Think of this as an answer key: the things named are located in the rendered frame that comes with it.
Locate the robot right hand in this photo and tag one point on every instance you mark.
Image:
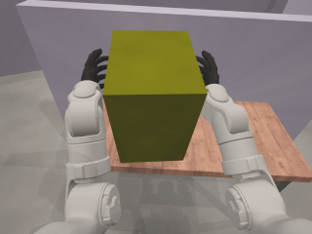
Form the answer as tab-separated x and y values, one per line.
209	71

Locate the robot right forearm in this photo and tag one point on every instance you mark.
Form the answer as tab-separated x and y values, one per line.
233	134

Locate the table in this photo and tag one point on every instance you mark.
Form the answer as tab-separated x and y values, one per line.
203	158

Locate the right robot upper arm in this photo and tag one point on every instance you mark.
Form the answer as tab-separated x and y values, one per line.
256	207

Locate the robot left forearm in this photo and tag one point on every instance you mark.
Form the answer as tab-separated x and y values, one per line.
85	136

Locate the left robot upper arm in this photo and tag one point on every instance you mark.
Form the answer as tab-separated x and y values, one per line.
91	208

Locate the carton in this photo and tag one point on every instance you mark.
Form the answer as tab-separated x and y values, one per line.
153	93

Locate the robot left hand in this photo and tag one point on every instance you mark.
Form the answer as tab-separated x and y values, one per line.
91	68

